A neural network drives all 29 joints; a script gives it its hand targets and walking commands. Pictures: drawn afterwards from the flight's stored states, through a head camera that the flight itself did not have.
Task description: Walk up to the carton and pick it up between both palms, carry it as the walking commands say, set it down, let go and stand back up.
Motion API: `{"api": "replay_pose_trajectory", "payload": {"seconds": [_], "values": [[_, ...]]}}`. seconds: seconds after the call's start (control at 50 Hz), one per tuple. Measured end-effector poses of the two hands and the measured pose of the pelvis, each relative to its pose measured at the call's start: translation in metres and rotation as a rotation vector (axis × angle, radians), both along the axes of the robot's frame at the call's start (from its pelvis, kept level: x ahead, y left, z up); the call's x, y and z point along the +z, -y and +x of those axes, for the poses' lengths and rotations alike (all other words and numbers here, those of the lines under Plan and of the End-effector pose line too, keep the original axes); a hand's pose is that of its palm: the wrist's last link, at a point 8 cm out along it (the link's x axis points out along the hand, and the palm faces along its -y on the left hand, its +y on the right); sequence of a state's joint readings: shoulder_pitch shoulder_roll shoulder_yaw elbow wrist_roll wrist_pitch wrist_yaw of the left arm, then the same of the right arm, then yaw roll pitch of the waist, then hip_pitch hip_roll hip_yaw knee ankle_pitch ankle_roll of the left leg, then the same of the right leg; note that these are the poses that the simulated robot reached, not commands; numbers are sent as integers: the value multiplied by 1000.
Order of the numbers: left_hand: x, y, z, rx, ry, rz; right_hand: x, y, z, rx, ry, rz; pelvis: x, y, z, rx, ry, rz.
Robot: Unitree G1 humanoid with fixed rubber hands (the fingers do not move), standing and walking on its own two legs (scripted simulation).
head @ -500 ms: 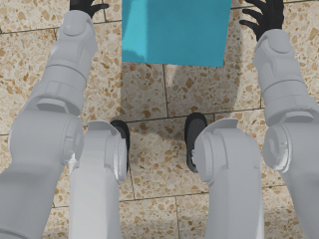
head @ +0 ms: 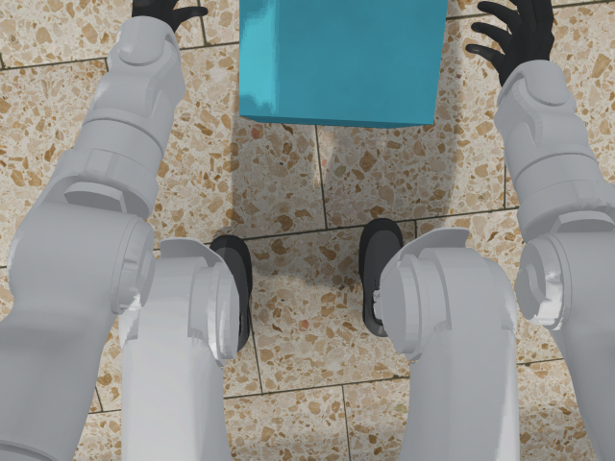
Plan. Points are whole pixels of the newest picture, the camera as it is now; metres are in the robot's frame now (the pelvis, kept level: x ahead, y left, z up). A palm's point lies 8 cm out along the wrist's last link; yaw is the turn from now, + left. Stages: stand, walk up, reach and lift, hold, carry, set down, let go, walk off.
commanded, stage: reach and lift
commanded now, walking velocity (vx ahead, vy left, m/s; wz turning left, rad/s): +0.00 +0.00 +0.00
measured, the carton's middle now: (332, 62) +0.51 -0.05 -0.27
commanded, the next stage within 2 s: none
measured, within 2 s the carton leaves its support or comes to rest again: leaves its support in 1.00 s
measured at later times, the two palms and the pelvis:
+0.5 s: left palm (190, 11) +0.54 +0.10 -0.18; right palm (485, 25) +0.52 -0.20 -0.19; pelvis +0.01 -0.01 +0.01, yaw +0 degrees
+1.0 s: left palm (187, 9) +0.54 +0.10 -0.17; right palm (486, 25) +0.52 -0.20 -0.18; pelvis +0.01 +0.00 +0.00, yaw +1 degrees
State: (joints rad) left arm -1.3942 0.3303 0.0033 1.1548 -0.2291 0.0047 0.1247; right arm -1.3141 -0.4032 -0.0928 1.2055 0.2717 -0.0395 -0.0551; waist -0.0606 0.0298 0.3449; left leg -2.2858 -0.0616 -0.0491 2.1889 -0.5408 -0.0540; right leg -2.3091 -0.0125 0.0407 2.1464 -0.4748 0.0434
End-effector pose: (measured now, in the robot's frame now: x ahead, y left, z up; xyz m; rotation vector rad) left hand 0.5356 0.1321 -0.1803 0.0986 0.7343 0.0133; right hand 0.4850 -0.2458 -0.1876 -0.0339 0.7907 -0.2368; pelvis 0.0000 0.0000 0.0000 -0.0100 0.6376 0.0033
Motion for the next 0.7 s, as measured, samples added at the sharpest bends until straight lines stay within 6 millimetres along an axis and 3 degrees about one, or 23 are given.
{"api": "replay_pose_trajectory", "payload": {"seconds": [0.16, 0.28, 0.38, 0.54, 0.7], "values": [[-10, 1, -8, 11, -47, 10, 5, -19, 24, 40, 35, 24, 2, 4, -1, -4, -6, 9], [-2, 15, 4, -17, 8, -17, 2, -36, 32, 70, 24, 41, 1, 6, 3, -2, -19, 21], [-3, 33, 8, -48, 6, -24, -1, -33, 31, 60, 15, 27, 2, 7, 7, -1, -35, 13], [-2, 30, 5, -31, 6, -11, 2, -45, 37, 80, 33, 25, 7, 7, 10, -8, -49, 11], [0, 31, 1, -11, -3, -7, 4, -47, 32, 48, 21, 26, 6, 4, 9, 0, -41, 10]]}}
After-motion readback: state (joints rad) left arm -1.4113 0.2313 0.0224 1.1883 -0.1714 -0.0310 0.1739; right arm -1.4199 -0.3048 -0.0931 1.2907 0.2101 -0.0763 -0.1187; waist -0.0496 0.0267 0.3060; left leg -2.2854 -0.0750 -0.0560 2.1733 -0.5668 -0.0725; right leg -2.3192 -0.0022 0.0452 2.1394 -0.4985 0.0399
